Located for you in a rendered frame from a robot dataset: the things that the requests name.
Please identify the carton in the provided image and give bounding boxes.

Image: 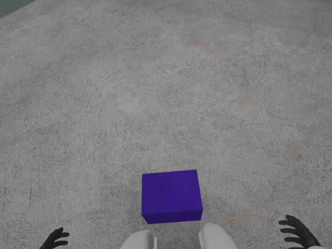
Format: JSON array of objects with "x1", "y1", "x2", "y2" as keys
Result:
[{"x1": 141, "y1": 170, "x2": 203, "y2": 224}]

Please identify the left robot hand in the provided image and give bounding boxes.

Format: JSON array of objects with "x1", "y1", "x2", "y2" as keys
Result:
[{"x1": 39, "y1": 227, "x2": 70, "y2": 249}]

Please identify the robot right thigh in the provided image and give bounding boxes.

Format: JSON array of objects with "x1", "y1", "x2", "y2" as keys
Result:
[{"x1": 198, "y1": 225, "x2": 239, "y2": 249}]

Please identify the robot thigh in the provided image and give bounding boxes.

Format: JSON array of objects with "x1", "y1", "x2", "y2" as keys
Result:
[
  {"x1": 120, "y1": 231, "x2": 159, "y2": 249},
  {"x1": 198, "y1": 225, "x2": 239, "y2": 249}
]

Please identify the right robot hand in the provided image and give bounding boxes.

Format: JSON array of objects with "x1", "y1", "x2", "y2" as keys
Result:
[{"x1": 279, "y1": 215, "x2": 321, "y2": 249}]

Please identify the robot left thigh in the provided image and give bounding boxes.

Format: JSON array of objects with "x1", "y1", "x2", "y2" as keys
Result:
[{"x1": 120, "y1": 231, "x2": 159, "y2": 249}]

